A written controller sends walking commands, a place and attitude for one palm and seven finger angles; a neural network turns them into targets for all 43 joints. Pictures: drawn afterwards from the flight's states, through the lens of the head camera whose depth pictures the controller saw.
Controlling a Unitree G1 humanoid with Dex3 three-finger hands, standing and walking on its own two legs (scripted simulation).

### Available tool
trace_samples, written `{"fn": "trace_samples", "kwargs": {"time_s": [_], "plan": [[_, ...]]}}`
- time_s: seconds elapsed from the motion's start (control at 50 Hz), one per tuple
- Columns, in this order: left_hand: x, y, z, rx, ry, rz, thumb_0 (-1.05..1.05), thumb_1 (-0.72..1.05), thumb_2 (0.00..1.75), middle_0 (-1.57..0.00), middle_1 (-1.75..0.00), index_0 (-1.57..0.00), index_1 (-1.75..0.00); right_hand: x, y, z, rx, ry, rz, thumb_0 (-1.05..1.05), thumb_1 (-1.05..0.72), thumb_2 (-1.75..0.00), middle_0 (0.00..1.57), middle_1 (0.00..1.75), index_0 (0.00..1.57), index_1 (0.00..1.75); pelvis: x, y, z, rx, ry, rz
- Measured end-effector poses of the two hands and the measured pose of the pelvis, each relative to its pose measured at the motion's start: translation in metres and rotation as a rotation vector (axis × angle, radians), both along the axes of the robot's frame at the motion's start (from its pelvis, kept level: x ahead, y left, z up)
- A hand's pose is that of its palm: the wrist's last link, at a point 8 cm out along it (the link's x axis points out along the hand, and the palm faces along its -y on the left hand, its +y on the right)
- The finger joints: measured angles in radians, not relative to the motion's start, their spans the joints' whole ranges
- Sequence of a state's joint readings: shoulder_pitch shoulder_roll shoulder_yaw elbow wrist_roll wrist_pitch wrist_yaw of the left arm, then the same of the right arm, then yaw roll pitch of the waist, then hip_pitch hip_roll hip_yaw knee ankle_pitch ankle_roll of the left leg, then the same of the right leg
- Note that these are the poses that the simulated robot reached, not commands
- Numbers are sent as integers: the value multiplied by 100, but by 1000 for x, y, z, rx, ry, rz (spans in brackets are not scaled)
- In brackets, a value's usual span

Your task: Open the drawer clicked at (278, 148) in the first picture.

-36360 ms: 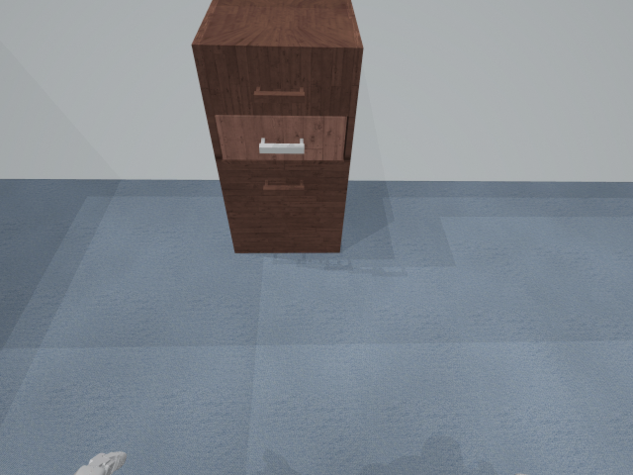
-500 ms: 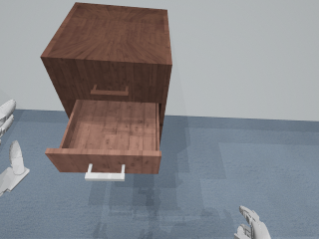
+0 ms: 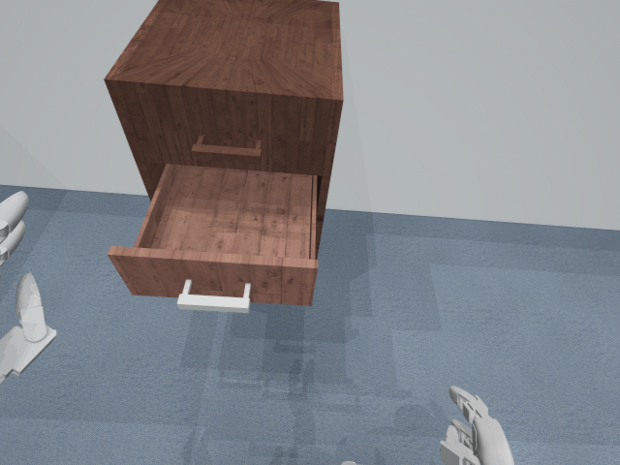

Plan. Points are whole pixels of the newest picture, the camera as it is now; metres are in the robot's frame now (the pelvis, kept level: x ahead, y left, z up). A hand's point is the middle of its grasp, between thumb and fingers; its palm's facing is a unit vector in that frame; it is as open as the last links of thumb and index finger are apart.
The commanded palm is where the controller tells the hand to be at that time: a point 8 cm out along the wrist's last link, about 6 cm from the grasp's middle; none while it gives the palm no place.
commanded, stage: step back with the hand held close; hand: left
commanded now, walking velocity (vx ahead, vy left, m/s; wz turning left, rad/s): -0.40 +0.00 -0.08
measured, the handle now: (216, 294) +0.44 +0.19 -0.21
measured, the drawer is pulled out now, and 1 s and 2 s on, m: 0.25 0.25 0.25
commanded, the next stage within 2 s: stop stepping back and stand still in 0.06 s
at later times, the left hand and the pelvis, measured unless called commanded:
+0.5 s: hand (54, 460) +0.11 +0.20 +0.16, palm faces +0.28 -0.83 -0.49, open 7.4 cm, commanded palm +0.05 +0.24 +0.19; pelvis -0.08 -0.04 +0.01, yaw +0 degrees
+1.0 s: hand (57, 437) +0.13 +0.21 +0.13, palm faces +0.25 -0.84 -0.49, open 7.4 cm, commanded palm none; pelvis -0.08 -0.02 +0.01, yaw +0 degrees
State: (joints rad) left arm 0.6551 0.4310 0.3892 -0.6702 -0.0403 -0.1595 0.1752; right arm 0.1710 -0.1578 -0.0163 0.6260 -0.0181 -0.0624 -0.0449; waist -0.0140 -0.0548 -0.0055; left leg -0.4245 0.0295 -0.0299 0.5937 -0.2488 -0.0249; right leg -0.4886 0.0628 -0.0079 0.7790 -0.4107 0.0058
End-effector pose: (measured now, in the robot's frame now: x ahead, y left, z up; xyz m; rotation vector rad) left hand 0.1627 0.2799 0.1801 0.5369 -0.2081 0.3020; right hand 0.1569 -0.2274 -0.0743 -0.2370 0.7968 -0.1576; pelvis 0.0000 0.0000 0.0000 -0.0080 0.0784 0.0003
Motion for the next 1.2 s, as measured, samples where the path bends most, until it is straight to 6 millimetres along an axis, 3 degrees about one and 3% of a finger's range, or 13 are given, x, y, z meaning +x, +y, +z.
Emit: {"fn": "trace_samples", "kwargs": {"time_s": [0.12,0.22,0.34,0.42,0.56,0.68,0.84,0.96,1.0,1.04,1.08,1.14,1.2], "plan": [[-12,-37,13,15,-47,-73,2,89,89,-21,-31,-21,-30,-18,-4,-12,65,1,35,1,-90,-90,20,30,21,30,-24,-20,-2,-27,6,-41],[-23,-64,18,29,-34,-151,1,89,89,-21,-31,-21,-30,-41,-27,-9,91,19,-19,1,-90,-90,21,30,21,30,-47,-33,5,-14,3,-23],[-50,-53,-2,34,141,-76,1,89,89,-22,-31,-22,-30,-70,-60,10,23,9,-111,1,-90,-90,20,30,21,30,-58,-37,13,27,20,-39],[-69,-44,-7,13,128,-40,1,89,89,-22,-31,-22,-30,-84,-71,13,-59,15,-88,1,-90,-90,20,30,20,30,-69,-35,9,-1,1,1],[-93,-43,8,7,28,-15,2,89,89,-21,-31,-22,-30,-95,-59,16,-33,-21,-37,1,-90,-90,20,30,20,30,-83,-37,10,11,-49,4],[-103,-43,14,-6,-25,-1,1,89,89,-21,-31,-22,-30,-96,-39,10,31,-50,-6,1,-90,-90,20,30,21,30,-87,-34,10,-9,-59,2],[-91,-31,-2,-44,35,20,1,89,89,-21,-31,-22,-30,-102,-23,7,46,-14,0,1,-90,-90,20,30,21,30,-85,-26,13,-1,-59,-9],[-77,-30,1,-33,35,-14,2,89,89,-21,-31,-22,-30,-99,-21,8,35,5,-2,1,-90,-90,20,30,21,30,-77,-22,14,-2,-54,-9],[-66,-25,-23,-19,110,-38,1,89,89,-21,-30,-21,-30,-96,-24,-1,45,17,30,1,-90,-90,20,30,21,30,-77,-19,11,-2,-41,6],[-53,-16,-78,-86,321,-2,0,89,90,-21,-30,-21,-30,-96,-28,-15,50,67,44,1,-90,-90,20,30,21,30,-77,-14,8,2,-37,8],[-54,-13,-143,-181,572,60,0,90,90,-20,-30,-21,-30,-100,-31,-26,55,111,29,1,-90,-90,20,30,21,30,-76,-11,5,7,-39,7],[-81,-27,-226,-308,915,113,1,90,90,-20,-30,-20,-30,-116,-34,-34,52,172,-7,1,-90,-90,20,30,21,30,-75,-11,3,13,-56,0],[-124,-56,-282,-419,1173,117,1,91,89,-20,-30,-20,-30,-141,-35,-33,32,258,-40,1,-90,-90,20,30,21,30,-75,-14,5,17,-75,-7]]}}
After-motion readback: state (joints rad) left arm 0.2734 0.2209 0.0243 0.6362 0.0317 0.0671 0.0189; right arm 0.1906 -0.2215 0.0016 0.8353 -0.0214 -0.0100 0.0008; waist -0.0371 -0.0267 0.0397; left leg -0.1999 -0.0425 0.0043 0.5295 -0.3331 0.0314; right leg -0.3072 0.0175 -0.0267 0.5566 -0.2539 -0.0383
